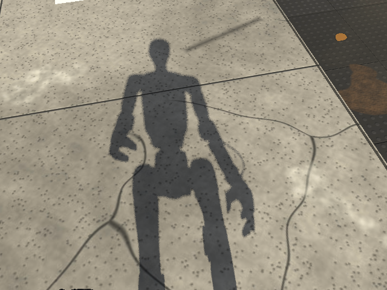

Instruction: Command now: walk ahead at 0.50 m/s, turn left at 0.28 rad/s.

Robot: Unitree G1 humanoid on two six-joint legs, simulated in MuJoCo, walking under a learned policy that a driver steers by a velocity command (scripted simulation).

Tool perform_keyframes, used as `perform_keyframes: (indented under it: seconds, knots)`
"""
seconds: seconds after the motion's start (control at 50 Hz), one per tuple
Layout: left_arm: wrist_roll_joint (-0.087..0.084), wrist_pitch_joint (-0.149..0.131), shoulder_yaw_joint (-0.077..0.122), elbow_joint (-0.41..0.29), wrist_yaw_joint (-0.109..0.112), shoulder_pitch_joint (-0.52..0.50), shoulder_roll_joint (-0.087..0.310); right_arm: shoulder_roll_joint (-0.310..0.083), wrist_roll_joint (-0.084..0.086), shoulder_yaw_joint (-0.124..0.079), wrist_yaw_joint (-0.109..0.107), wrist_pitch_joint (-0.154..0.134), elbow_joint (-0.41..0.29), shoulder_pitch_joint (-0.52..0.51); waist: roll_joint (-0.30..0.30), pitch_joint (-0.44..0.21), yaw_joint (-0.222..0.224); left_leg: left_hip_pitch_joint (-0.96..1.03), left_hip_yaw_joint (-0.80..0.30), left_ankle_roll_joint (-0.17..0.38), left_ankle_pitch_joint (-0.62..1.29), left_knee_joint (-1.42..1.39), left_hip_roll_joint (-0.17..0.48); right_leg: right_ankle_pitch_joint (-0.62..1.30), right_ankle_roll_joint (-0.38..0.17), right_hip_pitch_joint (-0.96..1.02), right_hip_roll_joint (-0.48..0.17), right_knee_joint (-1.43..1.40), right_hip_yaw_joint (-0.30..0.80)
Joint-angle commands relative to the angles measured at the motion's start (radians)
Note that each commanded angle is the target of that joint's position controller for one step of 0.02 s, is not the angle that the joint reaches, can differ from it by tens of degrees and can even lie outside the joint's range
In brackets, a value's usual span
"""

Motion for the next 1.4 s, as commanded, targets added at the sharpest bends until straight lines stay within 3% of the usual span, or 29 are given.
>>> perform_keyframes:
  seconds: [0.02,0.04,0.08,0.14,0.24,0.36,0.44,0.48,0.5,0.52,0.54,0.56,0.58,0.6,0.64,0.74,0.84,0.94,1.0,1.04,1.06,1.08,1.1,1.12,1.14,1.16,1.18,1.24,1.4]
  knots:
    - [-0.003,0.000,0.040,0.033,0.015,0.302,0.150,-0.138,0.033,-0.023,0.004,-0.045,-0.094,-0.041,-0.158,-0.218,0.156,-0.627,-0.089,0.032,0.038,0.480,0.049,-0.145,-0.168,0.704,-0.360,-0.261,0.522]
    - [0.003,-0.002,0.032,0.024,0.015,0.227,0.128,-0.125,0.028,-0.025,-0.004,-0.043,-0.099,-0.080,-0.082,-0.151,0.122,-0.583,-0.072,0.032,0.128,0.436,0.096,-0.094,-0.143,0.559,-0.324,-0.300,0.420]
    - [0.018,-0.009,0.020,0.029,0.011,0.161,0.081,-0.089,0.019,-0.036,-0.007,-0.017,-0.091,-0.060,-0.103,-0.077,0.063,-0.483,-0.078,0.034,0.221,0.365,0.144,-0.027,-0.118,0.380,-0.268,-0.375,0.260]
    - [0.018,-0.016,0.028,0.050,0.018,0.164,0.098,-0.047,0.019,-0.037,-0.006,0.018,-0.105,-0.066,-0.091,-0.028,0.037,-0.494,-0.074,0.027,0.284,0.315,0.158,0.050,-0.128,0.312,-0.254,-0.436,0.135]
    - [0.023,-0.009,0.039,0.067,0.044,0.197,0.134,-0.047,0.003,-0.040,0.009,0.020,-0.158,-0.184,-0.062,0.014,0.050,-0.589,-0.069,0.004,0.514,0.091,0.145,0.146,-0.113,0.362,-0.238,-0.457,-0.017]
    - [0.003,0.018,0.050,0.089,0.058,0.292,0.169,-0.023,-0.001,-0.017,0.048,0.016,-0.249,-0.387,-0.035,0.077,0.120,-0.618,0.046,0.025,0.548,-0.142,0.120,0.211,-0.096,0.514,-0.270,-0.425,-0.126]
    - [-0.016,0.045,0.065,0.079,0.061,0.273,0.215,-0.064,0.004,-0.032,0.069,0.020,-0.295,-0.377,-0.085,0.029,0.072,-0.497,0.139,0.080,0.368,-0.184,0.041,0.638,-0.065,0.608,-0.295,-0.257,-0.176]
    - [-0.024,0.060,0.069,0.064,0.064,0.233,0.240,-0.135,0.011,-0.071,0.067,0.022,-0.262,-0.181,-0.103,-0.086,-0.049,-0.223,0.182,0.133,0.335,-0.227,-0.045,0.855,-0.032,0.569,-0.267,0.031,-0.203]
    - [-0.020,0.059,0.063,0.054,0.065,0.230,0.232,-0.208,0.012,-0.109,0.050,0.026,-0.219,-0.017,-0.056,-0.174,-0.127,0.063,0.113,0.175,0.387,-0.289,-0.050,0.687,0.014,0.402,-0.226,0.289,-0.211]
    - [0.023,0.040,0.026,0.009,0.056,0.294,0.098,-0.324,0.013,-0.133,0.031,0.029,-0.203,0.030,0.205,-0.242,-0.050,0.393,-0.346,0.308,0.359,-0.319,0.200,-0.140,0.074,-0.017,-0.080,0.658,-0.183]
    - [-0.005,-0.009,0.007,-0.020,0.039,0.289,0.080,-0.307,-0.001,-0.113,0.037,0.012,-0.236,0.041,0.196,-0.406,-0.030,0.547,-0.809,0.436,0.208,-0.514,0.354,-0.510,0.079,-0.224,0.051,0.849,0.069]
    - [-0.052,-0.036,0.025,-0.036,0.027,0.168,0.149,-0.219,-0.013,-0.087,0.042,0.001,-0.224,0.039,0.084,-0.316,-0.074,0.504,-0.689,0.361,0.263,-0.561,0.332,-0.427,0.050,-0.323,-0.006,0.863,0.138]
    - [-0.057,-0.047,0.023,-0.035,0.026,0.149,0.145,-0.178,-0.009,-0.075,0.041,-0.008,-0.223,-0.017,0.055,-0.210,-0.043,0.367,-0.528,0.317,0.348,-0.549,0.299,-0.335,0.027,-0.327,-0.055,0.792,0.126]
    - [-0.032,-0.045,0.027,-0.015,0.035,0.148,0.147,-0.137,-0.007,-0.062,0.041,-0.012,-0.242,-0.105,-0.005,-0.143,0.002,0.206,-0.401,0.281,0.451,-0.549,0.256,-0.265,0.027,-0.261,-0.103,0.712,0.121]
    - [-0.013,-0.015,0.040,0.005,0.037,0.184,0.156,-0.091,-0.023,-0.044,0.035,-0.018,-0.262,-0.179,0.022,-0.108,0.061,0.021,-0.279,0.254,0.578,-0.590,0.204,-0.198,0.035,-0.120,-0.147,0.620,0.126]
    - [0.005,0.023,0.031,-0.024,0.042,0.094,0.113,-0.143,-0.014,-0.051,0.009,-0.031,-0.225,-0.102,0.029,-0.042,0.049,-0.030,-0.150,0.237,0.710,-0.661,0.171,-0.009,0.086,-0.179,-0.142,0.378,0.095]
    - [-0.006,0.011,0.016,-0.057,0.023,-0.050,0.086,-0.144,-0.012,-0.044,-0.001,-0.026,-0.194,-0.043,0.058,0.001,-0.010,0.004,-0.084,0.180,0.589,-0.681,0.140,0.254,0.073,-0.156,-0.089,0.070,0.066]
    - [-0.013,-0.005,0.007,-0.098,-0.007,-0.147,0.096,-0.150,-0.009,-0.046,-0.005,-0.013,-0.145,0.028,0.063,0.049,-0.039,0.169,-0.116,0.181,0.615,-0.626,0.216,0.194,0.030,-0.216,-0.058,-0.050,0.063]
    - [-0.013,-0.013,0.017,-0.092,-0.019,-0.078,0.132,-0.173,-0.008,-0.052,-0.013,-0.001,-0.141,0.004,0.093,0.005,0.017,0.235,-0.113,0.149,0.863,-0.530,0.238,0.076,-0.015,-0.105,-0.020,-0.080,0.042]
    - [-0.006,-0.012,0.049,-0.026,-0.010,0.157,0.197,-0.174,-0.009,-0.047,-0.012,0.007,-0.151,-0.038,0.089,-0.146,0.142,0.174,-0.057,0.109,1.116,-0.265,0.168,0.096,-0.069,0.242,0.025,-0.088,0.005]
    - [0.009,-0.008,0.062,0.007,-0.002,0.340,0.255,-0.139,-0.024,-0.029,-0.011,0.007,-0.168,-0.028,-0.005,-0.294,0.199,-0.034,-0.024,0.079,0.839,0.030,0.107,0.112,-0.135,0.559,-0.148,-0.050,0.200]
    - [0.006,-0.004,0.076,0.040,-0.008,0.413,0.309,-0.003,-0.015,0.007,0.004,-0.014,-0.160,0.138,-0.297,-0.436,0.123,-0.440,-0.024,0.005,0.070,0.403,-0.084,-0.086,-0.312,0.917,-0.382,-0.146,0.693]
    - [-0.014,0.000,0.050,0.042,-0.007,0.409,0.210,-0.105,0.005,-0.009,0.009,-0.034,-0.151,0.065,-0.219,-0.408,0.172,-0.570,-0.133,0.019,-0.051,0.510,-0.055,-0.272,-0.283,0.911,-0.362,-0.256,0.800]
    - [-0.016,0.001,0.037,0.024,-0.002,0.314,0.173,-0.158,0.024,-0.023,0.012,-0.046,-0.190,-0.051,-0.161,-0.235,0.168,-0.644,-0.106,0.030,0.029,0.519,0.004,-0.277,-0.231,0.770,-0.329,-0.279,0.644]
    - [-0.004,0.003,0.028,0.005,0.001,0.234,0.155,-0.155,0.021,-0.020,0.007,-0.051,-0.206,-0.115,-0.063,-0.150,0.138,-0.611,-0.071,0.033,0.122,0.470,0.058,-0.193,-0.204,0.607,-0.294,-0.305,0.530]
    - [0.006,0.003,0.020,-0.002,-0.001,0.186,0.134,-0.147,0.003,-0.026,0.002,-0.048,-0.210,-0.140,-0.035,-0.083,0.108,-0.574,-0.057,0.027,0.172,0.405,0.090,-0.090,-0.197,0.474,-0.263,-0.331,0.449]
    - [0.018,-0.002,0.013,-0.001,-0.002,0.170,0.118,-0.137,-0.003,-0.031,0.001,-0.039,-0.206,-0.116,-0.061,-0.074,0.072,-0.508,-0.063,0.027,0.205,0.363,0.118,-0.023,-0.187,0.398,-0.235,-0.354,0.393]
    - [0.007,-0.008,0.015,0.017,0.000,0.182,0.136,-0.086,-0.007,-0.024,-0.004,-0.014,-0.201,-0.089,-0.082,-0.051,0.040,-0.474,-0.041,0.004,0.231,0.250,0.144,0.069,-0.199,0.311,-0.213,-0.418,0.292]
    - [-0.011,0.011,0.026,0.060,0.027,0.292,0.188,-0.054,-0.011,-0.005,0.010,-0.022,-0.269,-0.351,-0.062,0.005,0.115,-0.487,0.026,-0.035,0.613,-0.204,0.106,0.135,-0.146,0.347,-0.155,-0.451,0.118]
Velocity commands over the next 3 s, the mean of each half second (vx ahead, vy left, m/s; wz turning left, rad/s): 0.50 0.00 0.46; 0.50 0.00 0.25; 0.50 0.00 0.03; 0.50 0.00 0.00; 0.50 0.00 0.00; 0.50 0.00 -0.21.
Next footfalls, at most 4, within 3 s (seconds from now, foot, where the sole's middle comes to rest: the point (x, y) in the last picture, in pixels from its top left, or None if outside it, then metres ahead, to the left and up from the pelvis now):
0.50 left None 0.41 0.18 -0.76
1.04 right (168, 199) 0.80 0.10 -0.76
1.58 left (85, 165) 0.98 0.44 -0.76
2.14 right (119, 99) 1.35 0.33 -0.76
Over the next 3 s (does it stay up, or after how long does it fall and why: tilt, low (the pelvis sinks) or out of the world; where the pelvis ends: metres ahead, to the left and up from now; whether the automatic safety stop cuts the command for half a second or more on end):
stays up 1.57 0.58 0.02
